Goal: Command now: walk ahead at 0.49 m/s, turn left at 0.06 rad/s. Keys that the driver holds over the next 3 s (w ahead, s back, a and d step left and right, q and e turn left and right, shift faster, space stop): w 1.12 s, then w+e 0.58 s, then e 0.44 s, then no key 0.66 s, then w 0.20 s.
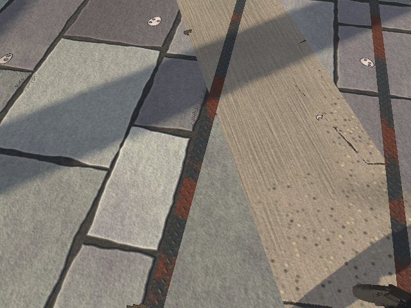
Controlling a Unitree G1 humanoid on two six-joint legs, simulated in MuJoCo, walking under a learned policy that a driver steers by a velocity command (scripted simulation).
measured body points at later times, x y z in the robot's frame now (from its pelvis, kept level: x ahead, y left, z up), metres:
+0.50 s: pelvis +0.27 +0.03 +0.00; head +0.30 +0.04 +0.45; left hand +0.50 +0.26 -0.09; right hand +0.28 -0.25 -0.12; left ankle +0.18 +0.13 -0.74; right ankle +0.46 -0.12 -0.70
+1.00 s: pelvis +0.55 -0.01 +0.01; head +0.58 -0.02 +0.46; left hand +0.57 +0.27 -0.12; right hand +0.75 -0.26 -0.09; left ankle +0.74 +0.15 -0.69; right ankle +0.48 -0.10 -0.74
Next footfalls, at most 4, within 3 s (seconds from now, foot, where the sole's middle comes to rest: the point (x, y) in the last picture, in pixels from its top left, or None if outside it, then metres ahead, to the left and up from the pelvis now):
0.08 left None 0.22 0.13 -0.78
0.60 right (267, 295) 0.52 -0.11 -0.78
1.14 left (203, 207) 0.81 0.13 -0.78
1.70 right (276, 158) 1.07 -0.14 -0.78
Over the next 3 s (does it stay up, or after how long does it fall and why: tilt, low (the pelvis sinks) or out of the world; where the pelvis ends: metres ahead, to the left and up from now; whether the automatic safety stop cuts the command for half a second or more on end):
stays up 1.20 -0.12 0.00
